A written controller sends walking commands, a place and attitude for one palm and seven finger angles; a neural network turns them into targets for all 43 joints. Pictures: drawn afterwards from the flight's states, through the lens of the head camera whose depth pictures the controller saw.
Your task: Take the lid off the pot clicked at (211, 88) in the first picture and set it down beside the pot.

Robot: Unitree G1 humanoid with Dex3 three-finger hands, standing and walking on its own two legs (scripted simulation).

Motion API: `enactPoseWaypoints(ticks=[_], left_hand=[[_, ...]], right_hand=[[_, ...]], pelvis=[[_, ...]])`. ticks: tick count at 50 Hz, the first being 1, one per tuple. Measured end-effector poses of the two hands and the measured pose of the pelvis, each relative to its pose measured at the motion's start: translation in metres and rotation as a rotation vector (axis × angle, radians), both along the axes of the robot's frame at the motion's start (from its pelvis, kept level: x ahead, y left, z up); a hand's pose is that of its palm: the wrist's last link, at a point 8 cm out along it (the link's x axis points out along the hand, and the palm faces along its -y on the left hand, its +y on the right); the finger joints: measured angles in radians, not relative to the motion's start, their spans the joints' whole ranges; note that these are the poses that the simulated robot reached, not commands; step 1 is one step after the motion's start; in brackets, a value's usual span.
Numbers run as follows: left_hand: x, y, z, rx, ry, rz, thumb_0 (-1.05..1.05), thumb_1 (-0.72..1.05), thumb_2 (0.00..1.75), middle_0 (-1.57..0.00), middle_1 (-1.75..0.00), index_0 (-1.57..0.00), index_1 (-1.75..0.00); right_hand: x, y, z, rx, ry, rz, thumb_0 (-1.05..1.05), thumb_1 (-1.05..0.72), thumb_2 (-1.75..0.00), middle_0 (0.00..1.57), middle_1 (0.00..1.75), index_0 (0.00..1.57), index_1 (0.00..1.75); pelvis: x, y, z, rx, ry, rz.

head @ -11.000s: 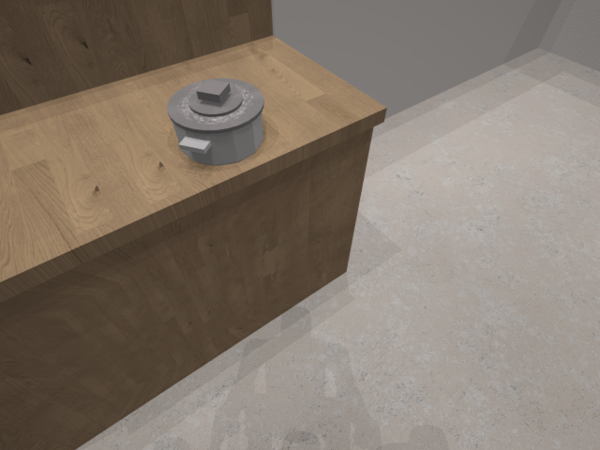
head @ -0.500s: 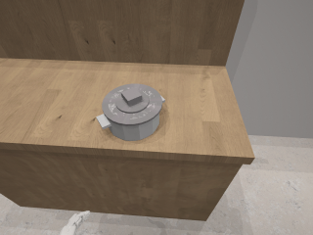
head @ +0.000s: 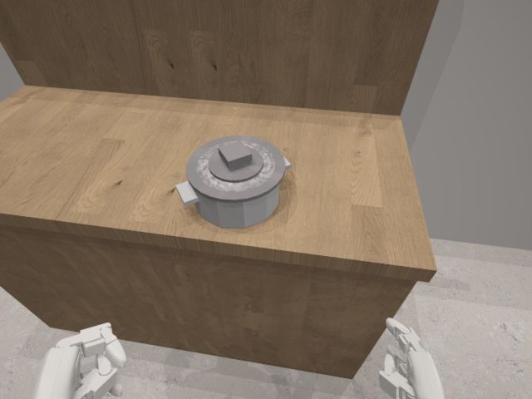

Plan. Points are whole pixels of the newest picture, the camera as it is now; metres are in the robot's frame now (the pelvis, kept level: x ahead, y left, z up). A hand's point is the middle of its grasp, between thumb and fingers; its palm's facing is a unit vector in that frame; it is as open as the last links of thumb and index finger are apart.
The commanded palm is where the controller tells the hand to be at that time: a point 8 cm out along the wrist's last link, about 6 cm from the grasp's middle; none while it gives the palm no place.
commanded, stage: raise the hand higher, near the body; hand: left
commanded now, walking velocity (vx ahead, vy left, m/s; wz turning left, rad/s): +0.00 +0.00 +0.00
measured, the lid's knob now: (235, 154) +0.50 +0.12 +0.10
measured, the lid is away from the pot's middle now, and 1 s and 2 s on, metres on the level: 0.00 0.00 0.00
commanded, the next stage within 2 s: reach forward and open the fingers in 0.84 s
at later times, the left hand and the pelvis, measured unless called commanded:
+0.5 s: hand (94, 332) +0.16 +0.24 +0.09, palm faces +0.28 -0.87 -0.41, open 3.1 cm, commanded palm +0.11 +0.27 +0.12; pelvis +0.01 +0.01 +0.00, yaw -1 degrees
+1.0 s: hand (76, 285) +0.19 +0.25 +0.14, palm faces +0.33 -0.71 -0.61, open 3.1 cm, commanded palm +0.15 +0.28 +0.17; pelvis +0.01 +0.02 +0.00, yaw -1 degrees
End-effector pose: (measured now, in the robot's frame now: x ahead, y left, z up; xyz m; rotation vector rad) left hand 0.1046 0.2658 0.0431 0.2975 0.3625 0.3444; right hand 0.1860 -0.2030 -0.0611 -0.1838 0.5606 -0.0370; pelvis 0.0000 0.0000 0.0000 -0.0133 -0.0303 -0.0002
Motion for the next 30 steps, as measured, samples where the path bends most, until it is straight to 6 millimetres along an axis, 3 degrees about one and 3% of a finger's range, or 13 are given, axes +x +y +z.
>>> enactPoseWaypoints(ticks=[6, 11, 20, 30], left_hand=[[0.005, 0.008, 0.020, 0.069, -0.026, -0.016, 0.02, 0.90, 0.90, -1.27, -1.46, -1.27, -1.47], [0.011, 0.009, 0.034, 0.106, -0.059, -0.042, 0.02, 0.89, 0.90, -1.29, -1.48, -1.29, -1.49], [0.021, 0.008, 0.054, 0.129, -0.157, -0.079, 0.02, 0.89, 0.90, -1.30, -1.49, -1.30, -1.50], [0.031, 0.011, 0.078, 0.152, -0.272, -0.090, 0.02, 0.89, 0.90, -1.30, -1.50, -1.30, -1.50]], right_hand=[[-0.024, -0.001, -0.021, 0.022, 0.094, -0.043, 0.01, -0.90, -0.90, 0.21, 0.30, 0.20, 0.30], [-0.028, -0.006, -0.023, 0.015, 0.100, -0.069, 0.01, -0.90, -0.90, 0.21, 0.30, 0.20, 0.30], [-0.006, -0.009, -0.006, -0.009, 0.012, -0.074, 0.01, -0.90, -0.90, 0.20, 0.30, 0.20, 0.30], [0.016, 0.010, 0.006, 0.005, -0.051, -0.016, 0.01, -0.90, -0.90, 0.20, 0.30, 0.20, 0.30]], pelvis=[[0.004, 0.002, 0.001, 0.001, -0.008, -0.011], [0.006, 0.005, 0.001, 0.002, -0.010, -0.018], [0.009, 0.010, 0.001, 0.002, -0.014, -0.025], [0.011, 0.014, 0.002, 0.000, -0.020, -0.020]])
